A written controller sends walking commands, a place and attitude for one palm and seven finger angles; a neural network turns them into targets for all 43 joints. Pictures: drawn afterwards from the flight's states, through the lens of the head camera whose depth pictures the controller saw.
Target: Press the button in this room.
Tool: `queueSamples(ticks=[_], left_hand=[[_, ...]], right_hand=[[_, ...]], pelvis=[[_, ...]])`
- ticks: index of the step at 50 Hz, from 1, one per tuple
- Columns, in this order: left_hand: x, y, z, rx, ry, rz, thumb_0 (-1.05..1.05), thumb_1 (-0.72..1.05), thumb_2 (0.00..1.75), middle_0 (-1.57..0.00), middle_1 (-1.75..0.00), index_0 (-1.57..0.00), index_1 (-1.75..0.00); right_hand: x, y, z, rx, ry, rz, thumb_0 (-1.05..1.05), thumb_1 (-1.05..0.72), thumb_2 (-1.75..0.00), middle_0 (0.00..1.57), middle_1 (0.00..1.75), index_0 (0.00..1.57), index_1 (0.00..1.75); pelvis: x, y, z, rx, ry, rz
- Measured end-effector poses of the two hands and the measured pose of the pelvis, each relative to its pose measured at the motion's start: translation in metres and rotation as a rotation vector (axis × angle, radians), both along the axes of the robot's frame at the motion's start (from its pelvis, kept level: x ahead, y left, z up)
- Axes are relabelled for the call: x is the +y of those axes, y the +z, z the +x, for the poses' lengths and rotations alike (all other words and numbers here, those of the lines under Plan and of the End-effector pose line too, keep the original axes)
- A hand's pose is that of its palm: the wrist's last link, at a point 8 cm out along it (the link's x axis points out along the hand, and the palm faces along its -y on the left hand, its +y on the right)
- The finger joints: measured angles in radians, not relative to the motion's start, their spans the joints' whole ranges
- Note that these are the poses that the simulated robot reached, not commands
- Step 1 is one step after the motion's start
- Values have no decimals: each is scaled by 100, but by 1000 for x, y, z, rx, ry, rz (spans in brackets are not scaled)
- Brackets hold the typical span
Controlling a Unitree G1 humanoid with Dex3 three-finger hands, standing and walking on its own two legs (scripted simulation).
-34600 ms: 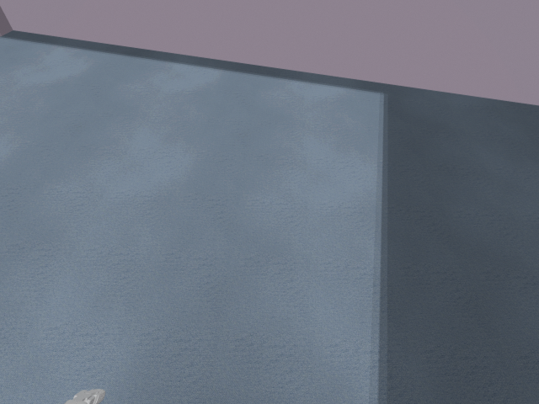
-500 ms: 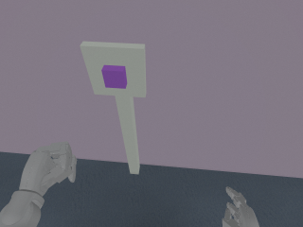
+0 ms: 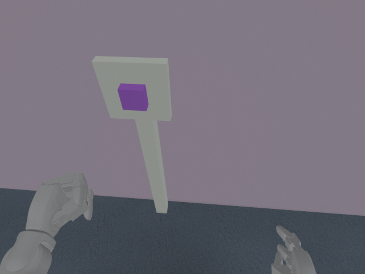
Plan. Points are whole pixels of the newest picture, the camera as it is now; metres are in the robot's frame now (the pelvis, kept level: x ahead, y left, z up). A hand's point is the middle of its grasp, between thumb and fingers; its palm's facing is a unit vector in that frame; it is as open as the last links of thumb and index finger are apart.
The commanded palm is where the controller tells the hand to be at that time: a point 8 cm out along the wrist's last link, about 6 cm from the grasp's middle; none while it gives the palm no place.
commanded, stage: aim a knuckle at the button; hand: left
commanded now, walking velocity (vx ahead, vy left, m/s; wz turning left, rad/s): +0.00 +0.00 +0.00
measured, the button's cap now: (134, 96) +0.55 +0.18 +0.10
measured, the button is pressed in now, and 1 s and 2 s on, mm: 0 0 0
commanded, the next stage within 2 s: press the button with the knuckle in 1.94 s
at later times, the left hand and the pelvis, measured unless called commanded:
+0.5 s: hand (109, 169) +0.31 +0.18 +0.09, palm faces -0.02 -1.00 -0.02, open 3.1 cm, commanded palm +0.29 +0.24 +0.09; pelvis +0.00 +0.00 +0.00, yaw -1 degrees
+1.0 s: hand (127, 141) +0.40 +0.17 +0.07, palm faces -0.02 -1.00 -0.01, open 3.1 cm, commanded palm +0.39 +0.23 +0.08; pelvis +0.00 +0.01 -0.01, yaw -2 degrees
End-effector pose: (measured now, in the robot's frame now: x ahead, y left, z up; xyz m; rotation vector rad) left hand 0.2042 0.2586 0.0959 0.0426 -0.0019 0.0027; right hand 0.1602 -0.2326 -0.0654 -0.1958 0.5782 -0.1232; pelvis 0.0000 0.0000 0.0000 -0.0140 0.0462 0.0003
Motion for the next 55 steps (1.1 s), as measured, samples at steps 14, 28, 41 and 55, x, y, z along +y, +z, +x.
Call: queueSamples(ticks=[14, 28, 41, 55], left_hand=[[-12, -5, 36, -10, -27, -13, 1, 90, 90, -130, -150, -130, -150], [-22, -11, 95, 3, -25, -19, 1, 90, 90, -130, -150, -130, -150], [-24, -16, 144, 5, -25, -28, 1, 90, 90, -130, -150, -130, -150], [-36, -21, 200, 13, -23, -31, 1, 90, 90, -130, -150, -130, -150]], right_hand=[[1, -7, -6, 40, -3, -9, 1, -90, -90, 20, 30, 21, 30], [-9, -19, -32, 155, -67, -11, 1, -90, -90, 20, 30, 21, 30], [-15, -32, -56, 287, -112, -26, 1, -90, -90, 20, 30, 21, 30], [-15, -47, -94, 436, -170, -19, 1, -91, -90, 20, 30, 21, 30]], pelvis=[[2, -1, -6, 4, 5, 1], [4, -1, -3, 29, -19, 9], [7, -4, -1, 66, -24, 5], [10, -11, -1, 122, -35, 1]])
